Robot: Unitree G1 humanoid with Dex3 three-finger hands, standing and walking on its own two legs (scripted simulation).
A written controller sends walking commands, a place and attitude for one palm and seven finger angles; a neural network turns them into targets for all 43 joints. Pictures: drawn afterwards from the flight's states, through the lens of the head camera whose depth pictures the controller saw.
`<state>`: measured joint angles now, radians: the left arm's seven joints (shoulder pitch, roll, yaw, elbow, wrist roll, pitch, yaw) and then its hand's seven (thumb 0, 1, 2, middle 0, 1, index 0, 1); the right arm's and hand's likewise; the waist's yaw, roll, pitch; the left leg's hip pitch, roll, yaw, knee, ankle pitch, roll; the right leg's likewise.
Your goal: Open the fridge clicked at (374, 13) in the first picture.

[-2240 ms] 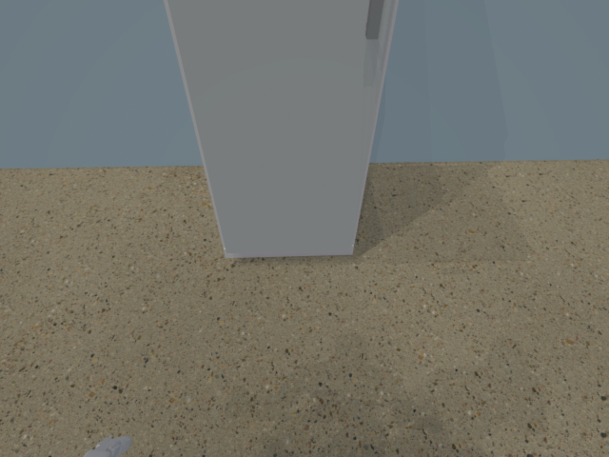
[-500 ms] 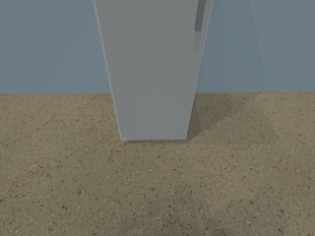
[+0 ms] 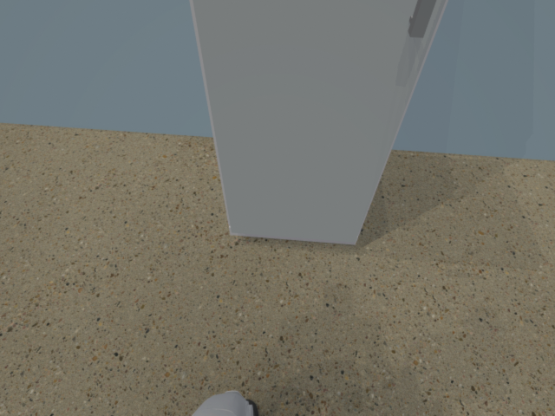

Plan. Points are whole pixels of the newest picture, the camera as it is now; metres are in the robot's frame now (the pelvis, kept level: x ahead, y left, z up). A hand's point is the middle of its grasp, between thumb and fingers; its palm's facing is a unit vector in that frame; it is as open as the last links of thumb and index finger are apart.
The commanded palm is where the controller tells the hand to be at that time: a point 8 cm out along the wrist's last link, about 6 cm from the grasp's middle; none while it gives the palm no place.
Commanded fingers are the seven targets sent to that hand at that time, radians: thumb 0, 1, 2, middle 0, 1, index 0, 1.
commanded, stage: take the last steps up to it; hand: right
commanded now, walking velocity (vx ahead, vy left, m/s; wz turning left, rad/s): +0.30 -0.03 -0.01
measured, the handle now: out of the picture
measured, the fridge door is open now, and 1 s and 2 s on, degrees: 0 0 0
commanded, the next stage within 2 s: come to a stop and stand still in 0.58 s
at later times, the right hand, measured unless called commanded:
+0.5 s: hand out of the picture +0.14 -0.22 -0.17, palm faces +0.08 +0.99 -0.14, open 7.4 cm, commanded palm none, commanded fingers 0.00 -0.90 -0.90 0.20 0.30 0.20 0.30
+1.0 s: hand (402, 305) +0.35 -0.21 -0.15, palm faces +0.06 +0.97 -0.22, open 7.3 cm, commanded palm none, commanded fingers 0.00 -0.90 -0.90 0.20 0.30 0.20 0.30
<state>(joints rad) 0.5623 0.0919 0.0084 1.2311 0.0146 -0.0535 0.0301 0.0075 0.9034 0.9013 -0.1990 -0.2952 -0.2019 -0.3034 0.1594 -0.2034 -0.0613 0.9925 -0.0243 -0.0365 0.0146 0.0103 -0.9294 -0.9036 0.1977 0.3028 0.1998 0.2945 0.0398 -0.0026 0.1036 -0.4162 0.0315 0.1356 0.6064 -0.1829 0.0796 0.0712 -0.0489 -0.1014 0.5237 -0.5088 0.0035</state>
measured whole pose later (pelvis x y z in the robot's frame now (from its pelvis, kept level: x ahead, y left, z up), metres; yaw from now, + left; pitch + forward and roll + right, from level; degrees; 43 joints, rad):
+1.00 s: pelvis +0.27 -0.03 +0.01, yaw -2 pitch -1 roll +0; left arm 0.23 0.15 0.06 1.07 0.01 0.05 0.03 0.01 0.91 0.90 -0.20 -0.29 -0.20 -0.30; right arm 0.12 -0.14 -0.05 1.00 -0.03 0.00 -0.05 0.00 -0.93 -0.90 0.20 0.30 0.20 0.29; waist 0.01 -0.01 0.10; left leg -0.34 0.08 0.14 0.55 -0.20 0.01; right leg -0.39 -0.03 -0.04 0.98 -0.52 0.04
